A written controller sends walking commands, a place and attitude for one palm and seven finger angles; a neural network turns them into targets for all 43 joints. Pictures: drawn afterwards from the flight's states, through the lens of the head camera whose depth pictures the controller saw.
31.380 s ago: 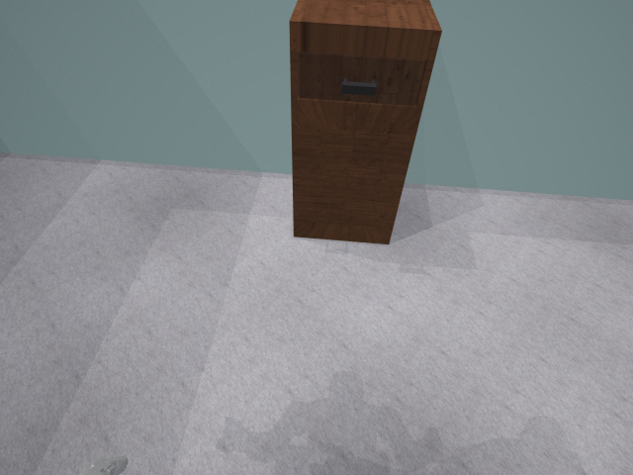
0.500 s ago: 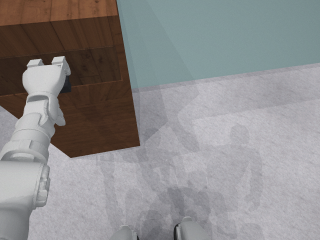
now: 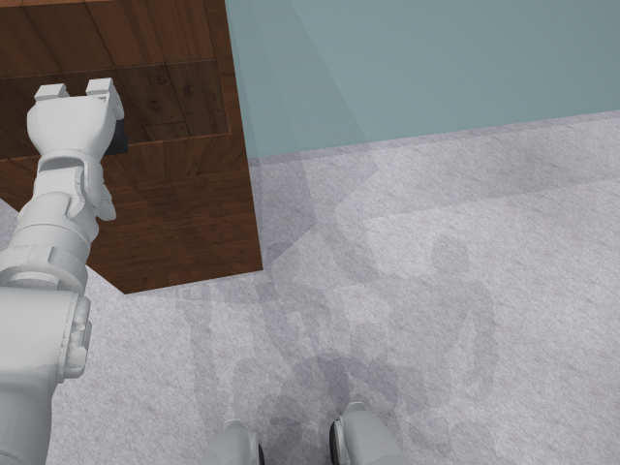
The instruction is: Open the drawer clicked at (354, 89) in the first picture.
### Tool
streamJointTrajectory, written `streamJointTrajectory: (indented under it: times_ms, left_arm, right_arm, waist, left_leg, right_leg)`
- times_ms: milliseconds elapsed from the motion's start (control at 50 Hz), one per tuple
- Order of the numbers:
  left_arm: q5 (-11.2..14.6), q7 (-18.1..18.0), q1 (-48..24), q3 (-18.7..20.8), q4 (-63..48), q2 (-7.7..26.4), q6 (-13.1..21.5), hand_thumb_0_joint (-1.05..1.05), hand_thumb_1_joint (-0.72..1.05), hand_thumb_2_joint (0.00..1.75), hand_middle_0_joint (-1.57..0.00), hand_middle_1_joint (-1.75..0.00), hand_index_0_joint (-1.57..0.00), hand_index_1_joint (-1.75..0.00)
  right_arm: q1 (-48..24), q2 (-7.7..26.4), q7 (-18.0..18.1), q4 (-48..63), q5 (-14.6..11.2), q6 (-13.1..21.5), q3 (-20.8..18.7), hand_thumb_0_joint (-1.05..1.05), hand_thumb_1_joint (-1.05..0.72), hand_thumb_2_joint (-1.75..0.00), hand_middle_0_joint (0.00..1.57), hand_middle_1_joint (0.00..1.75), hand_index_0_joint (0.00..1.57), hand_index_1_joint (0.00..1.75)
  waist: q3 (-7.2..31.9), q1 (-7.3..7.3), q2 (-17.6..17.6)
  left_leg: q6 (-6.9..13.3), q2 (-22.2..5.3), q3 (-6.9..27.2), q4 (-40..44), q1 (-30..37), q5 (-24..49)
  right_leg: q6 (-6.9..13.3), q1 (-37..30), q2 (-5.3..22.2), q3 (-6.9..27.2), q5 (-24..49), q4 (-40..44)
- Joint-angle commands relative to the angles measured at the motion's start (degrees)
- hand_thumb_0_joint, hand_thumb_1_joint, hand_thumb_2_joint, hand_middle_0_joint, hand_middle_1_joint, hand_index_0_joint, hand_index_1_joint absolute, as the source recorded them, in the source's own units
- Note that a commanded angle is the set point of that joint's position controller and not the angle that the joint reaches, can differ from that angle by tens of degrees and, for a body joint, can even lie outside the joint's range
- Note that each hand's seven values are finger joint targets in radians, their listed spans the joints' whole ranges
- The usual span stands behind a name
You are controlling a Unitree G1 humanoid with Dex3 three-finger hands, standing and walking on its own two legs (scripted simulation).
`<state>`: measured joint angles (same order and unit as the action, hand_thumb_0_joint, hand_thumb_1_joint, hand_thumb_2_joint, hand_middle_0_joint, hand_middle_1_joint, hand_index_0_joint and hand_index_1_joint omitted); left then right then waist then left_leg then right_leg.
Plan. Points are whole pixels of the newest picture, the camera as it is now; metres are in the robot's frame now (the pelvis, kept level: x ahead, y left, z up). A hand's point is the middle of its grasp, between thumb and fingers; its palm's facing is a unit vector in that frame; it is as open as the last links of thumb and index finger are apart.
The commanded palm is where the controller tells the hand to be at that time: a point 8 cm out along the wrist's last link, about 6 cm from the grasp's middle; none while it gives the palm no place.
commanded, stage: lower the fingers behind the handle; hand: left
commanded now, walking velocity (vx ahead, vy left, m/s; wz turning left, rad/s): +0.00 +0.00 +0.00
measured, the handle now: (86, 131) +0.57 +0.27 +0.02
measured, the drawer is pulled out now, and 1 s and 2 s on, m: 0.00 0.00 0.00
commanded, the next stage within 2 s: lift the fingers back up to retry in 0.38 s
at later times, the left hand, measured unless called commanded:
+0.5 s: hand (94, 156) +0.52 +0.25 +0.03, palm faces -0.01 +0.03 -1.00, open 14.0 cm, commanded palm +0.50 +0.25 +0.06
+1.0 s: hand (61, 136) +0.52 +0.27 +0.07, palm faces -0.03 +0.00 -1.00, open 13.8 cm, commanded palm +0.50 +0.25 +0.13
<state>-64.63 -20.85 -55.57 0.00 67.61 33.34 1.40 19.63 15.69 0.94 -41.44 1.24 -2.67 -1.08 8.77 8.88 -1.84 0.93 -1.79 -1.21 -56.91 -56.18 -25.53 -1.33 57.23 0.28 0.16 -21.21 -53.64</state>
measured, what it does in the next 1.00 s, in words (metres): stands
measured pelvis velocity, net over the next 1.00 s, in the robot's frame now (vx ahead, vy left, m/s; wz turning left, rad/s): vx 0.02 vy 0.00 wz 0.01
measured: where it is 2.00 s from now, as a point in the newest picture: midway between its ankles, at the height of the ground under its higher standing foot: outside the picture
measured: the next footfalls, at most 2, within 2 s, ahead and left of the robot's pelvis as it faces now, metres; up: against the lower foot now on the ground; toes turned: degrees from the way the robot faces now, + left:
none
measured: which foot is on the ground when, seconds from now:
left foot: down 0.00-1.00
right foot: down 0.00-1.00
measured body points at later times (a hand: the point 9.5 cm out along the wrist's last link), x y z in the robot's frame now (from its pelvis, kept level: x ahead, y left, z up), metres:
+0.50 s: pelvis -0.02 +0.00 -0.01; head +0.12 +0.01 +0.41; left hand +0.51 +0.24 +0.08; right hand -0.03 -0.27 -0.13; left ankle +0.00 +0.11 -0.67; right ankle +0.03 -0.14 -0.67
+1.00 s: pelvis +0.02 +0.00 +0.02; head +0.13 +0.01 +0.46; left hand +0.51 +0.26 +0.13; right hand +0.01 -0.27 -0.10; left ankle +0.00 +0.11 -0.67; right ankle +0.03 -0.14 -0.67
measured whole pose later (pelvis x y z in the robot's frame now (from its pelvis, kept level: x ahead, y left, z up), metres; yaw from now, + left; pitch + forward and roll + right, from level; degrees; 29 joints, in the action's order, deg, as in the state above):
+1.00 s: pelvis +0.02 +0.00 +0.02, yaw +0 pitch +21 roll -2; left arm -62.2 -15.8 -51.4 -0.1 62.5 34.5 3.0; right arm 22.0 15.1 2.0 -42.6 0.6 -2.3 -1.7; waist 7.9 7.4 -2.7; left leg 0.8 -1.9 -0.4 -49.7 -47.2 -23.9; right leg -1.3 47.4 0.1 -0.7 -19.4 -45.4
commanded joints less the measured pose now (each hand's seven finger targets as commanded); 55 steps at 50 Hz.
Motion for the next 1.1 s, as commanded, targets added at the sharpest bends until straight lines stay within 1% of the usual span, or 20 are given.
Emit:
streamJointTrajectory:
  times_ms: [0,20,60,100,180,220,280,320,360,460,500,560,600,640,700,860,940,1000,1060,1080]
  left_arm:
    - [-0.2,1.4,-15.5,2.2,-1.9,14.9,-2.9,0.00,-0.50,0.30,-0.30,-1.20,-0.30,-1.20]
    - [-0.5,1.4,-15.9,3.4,-2.6,17.2,-2.9,0.00,-0.50,0.30,-0.30,-1.20,-0.30,-1.20]
    - [0.0,1.7,-16.3,1.5,-2.9,14.5,-3.1,0.00,-0.50,0.30,-0.30,-1.20,-0.30,-1.20]
    - [0.3,2.0,-16.6,3.2,-3.5,16.8,-3.0,0.00,-0.50,0.30,-0.30,-1.20,-0.30,-1.20]
    - [0.1,2.3,-17.3,1.7,-2.0,15.8,-3.0,0.00,-0.50,0.30,-0.30,-1.20,-0.30,-1.20]
    - [-0.1,2.2,-20.2,2.0,-2.8,17.2,-2.6,0.00,-0.50,0.30,-0.30,-1.20,-0.30,-1.20]
    - [-0.2,2.2,-19.1,1.0,-2.3,15.1,-2.4,0.00,-0.50,0.30,-0.30,-1.20,-0.30,-1.20]
    - [-0.2,2.0,-20.6,1.8,-2.9,16.3,-2.1,0.00,-0.50,0.30,-0.30,-1.20,-0.30,-1.20]
    - [0.1,2.0,-20.1,0.6,-2.1,14.4,-2.5,0.00,-0.50,0.30,-0.30,-1.20,-0.30,-1.20]
    - [0.1,2.1,-22.1,0.7,-0.3,15.8,-3.4,0.00,-0.50,0.30,-0.30,-1.20,-0.30,-1.20]
    - [0.5,2.4,-24.4,3.1,-3.6,19.5,-3.3,0.00,-0.50,0.30,-0.30,-1.20,-0.30,-1.20]
    - [0.4,3.1,-25.7,2.6,-5.0,20.3,-3.6,0.00,-0.50,0.30,-0.30,-1.20,-0.30,-1.20]
    - [0.7,3.4,-26.4,4.3,-7.2,22.1,-3.2,0.00,-0.50,0.30,-0.30,-1.20,-0.30,-1.20]
    - [1.3,3.8,-24.5,4.9,-9.4,22.2,-2.7,0.00,-0.50,0.30,-0.30,-1.20,-0.30,-1.20]
    - [1.9,4.3,-24.5,5.6,-13.1,22.2,-0.9,0.00,-0.50,0.30,-0.30,-1.20,-0.30,-1.20]
    - [2.6,2.8,-22.8,3.9,-17.2,17.4,2.6,0.00,-0.50,0.30,-0.30,-1.20,-0.30,-1.20]
    - [2.9,2.4,-21.4,2.3,-15.9,14.5,1.5,0.00,-0.50,0.30,-0.30,-1.20,-0.30,-1.20]
    - [3.0,2.9,-22.2,0.7,-19.0,11.5,0.9,0.00,-0.50,0.30,-0.30,-1.20,-0.30,-1.20]
    - [3.5,3.9,-20.1,1.3,-19.4,11.7,-0.1,0.00,-0.50,0.30,-0.30,-1.20,-0.30,-1.20]
    - [3.7,4.3,-18.8,0.1,-17.7,9.8,-0.6,0.00,-0.50,0.30,-0.30,-1.20,-0.30,-1.20]
  right_arm:
    - [10.5,10.5,0.9,1.8,-0.1,0.6,-3.6,0.00,-0.90,-0.90,0.20,0.30,0.20,0.30]
    - [10.6,10.7,1.1,1.8,-0.1,0.5,-3.4,0.00,-0.90,-0.90,0.20,0.30,0.20,0.30]
    - [10.6,10.2,1.1,2.2,-0.2,0.7,-3.5,0.00,-0.90,-0.90,0.20,0.30,0.20,0.30]
    - [10.4,10.5,1.1,2.1,-0.2,0.7,-3.2,0.00,-0.90,-0.90,0.20,0.30,0.20,0.30]
    - [10.4,10.4,1.6,2.4,-0.5,1.1,-3.0,0.00,-0.90,-0.90,0.20,0.30,0.20,0.30]
    - [10.6,10.6,1.8,2.2,-0.6,1.4,-2.8,0.00,-0.90,-0.90,0.20,0.30,0.20,0.30]
    - [10.8,10.4,1.7,2.3,-0.4,1.8,-2.8,0.00,-0.90,-0.90,0.20,0.30,0.20,0.30]
    - [11.3,10.4,1.7,2.2,-0.4,1.9,-2.9,0.00,-0.90,-0.90,0.20,0.30,0.20,0.30]
    - [11.1,10.3,1.8,2.3,-0.4,2.1,-2.9,0.00,-0.90,-0.90,0.20,0.30,0.20,0.30]
    - [11.4,10.7,2.0,1.7,-0.5,2.4,-2.6,0.00,-0.90,-0.90,0.20,0.30,0.20,0.30]
    - [11.7,10.9,2.0,2.0,-0.5,2.1,-2.6,0.00,-0.90,-0.90,0.20,0.30,0.20,0.30]
    - [11.6,10.5,2.2,2.4,-0.8,2.0,-2.4,0.00,-0.90,-0.90,0.20,0.30,0.20,0.30]
    - [11.8,10.6,2.3,2.5,-0.7,1.7,-2.5,0.00,-0.90,-0.90,0.20,0.30,0.20,0.30]
    - [11.9,10.3,2.3,3.0,-0.8,1.5,-2.6,0.00,-0.90,-0.90,0.20,0.30,0.20,0.30]
    - [11.9,9.9,2.3,2.9,-0.7,1.4,-2.9,0.00,-0.90,-0.90,0.20,0.30,0.20,0.30]
    - [11.5,9.3,2.4,1.3,-0.6,1.4,-3.9,0.00,-0.90,-0.90,0.20,0.30,0.20,0.30]
    - [11.6,9.3,1.9,0.6,-0.7,1.0,-4.5,0.00,-0.90,-0.90,0.20,0.30,0.20,0.30]
    - [11.7,9.0,1.4,0.7,-0.6,0.8,-5.0,0.00,-0.90,-0.90,0.20,0.30,0.20,0.30]
    - [11.0,8.9,1.1,1.0,-0.8,0.1,-5.0,0.00,-0.90,-0.90,0.20,0.30,0.20,0.30]
    - [10.9,8.7,0.9,1.0,-1.0,-0.1,-5.1,0.00,-0.90,-0.90,0.20,0.30,0.20,0.30]
  waist:
    - [21.0,0.86,-0.1]
    - [22.2,0.36,-0.4]
    - [21.8,0.89,-1.2]
    - [22.4,0.24,-1.5]
    - [19.9,1.25,0.0]
    - [19.9,1.80,-1.0]
    - [20.7,1.43,-2.1]
    - [21.8,1.62,-2.4]
    - [20.8,2.12,-2.0]
    - [19.5,3.01,-0.6]
    - [23.1,2.08,-2.0]
    - [24.4,1.81,-4.4]
    - [27.4,1.57,-3.7]
    - [29.6,0.41,-5.0]
    - [30.8,-0.12,-5.1]
    - [24.3,0.12,-5.5]
    - [22.9,-0.10,-6.3]
    - [26.1,-0.48,-8.4]
    - [25.6,-1.32,-7.1]
    - [23.3,-0.88,-5.5]
  left_leg:
    - [1.2,2.1,0.4,5.5,11.5,14.8]
    - [1.2,2.1,0.6,5.5,11.3,14.7]
    - [1.2,2.1,0.5,5.7,11.8,13.7]
    - [1.2,2.1,0.6,5.7,11.4,13.1]
    - [1.4,2.0,1.1,6.2,9.9,8.9]
    - [1.3,1.8,1.5,6.2,9.7,7.9]
    - [1.3,1.9,1.6,5.9,10.5,8.7]
    - [1.2,1.7,1.9,5.6,10.7,9.0]
    - [1.3,1.8,1.7,5.6,10.2,8.0]
    - [1.6,1.9,1.7,5.2,8.2,6.6]
    - [1.5,1.9,1.7,5.7,9.7,8.0]
    - [1.6,2.2,1.5,6.4,11.6,9.0]
    - [1.6,2.0,1.5,6.6,13.8,11.7]
    - [1.5,2.1,1.4,7.3,16.4,14.3]
    - [1.4,2.0,1.3,8.1,19.1,17.4]
    - [1.1,1.9,1.2,11.3,24.7,21.0]
    - [0.5,1.9,1.3,12.7,28.1,24.7]
    - [-0.1,1.4,1.6,13.0,34.9,33.1]
    - [-0.2,1.3,1.7,13.6,35.8,37.1]
    - [-0.1,1.4,1.4,14.0,34.7,36.1]
  right_leg:
    - [2.3,-13.3,-2.8,-1.7,11.8,5.2]
    - [2.3,-13.6,-2.6,-1.7,11.6,4.7]
    - [2.2,-13.0,-2.7,-1.8,10.6,5.2]
    - [2.3,-13.6,-2.7,-1.7,10.0,4.9]
    - [2.1,-11.3,-2.7,-1.9,5.9,5.5]
    - [2.1,-10.1,-2.6,-1.9,4.8,5.1]
    - [2.4,-9.5,-2.6,-2.2,4.9,4.7]
    - [2.3,-9.3,-2.6,-2.2,5.1,4.3]
    - [2.3,-8.7,-2.6,-2.1,4.3,4.8]
    - [2.1,-8.4,-2.5,-2.0,3.7,4.7]
    - [2.1,-11.1,-2.6,-1.7,4.9,4.8]
    - [2.0,-13.0,-2.6,-1.6,5.8,5.9]
    - [1.9,-15.4,-2.8,-1.5,8.2,6.3]
    - [1.9,-17.7,-2.9,-1.4,10.7,6.9]
    - [1.8,-20.6,-3.1,-1.3,13.7,8.0]
    - [2.2,-21.1,-3.5,-1.8,15.6,11.9]
    - [2.4,-21.1,-3.7,-2.4,17.3,13.0]
    - [2.7,-22.0,-4.0,-2.9,20.5,13.6]
    - [2.4,-24.5,-4.0,-3.1,22.9,14.2]
    - [2.4,-24.8,-4.0,-3.1,23.2,14.7]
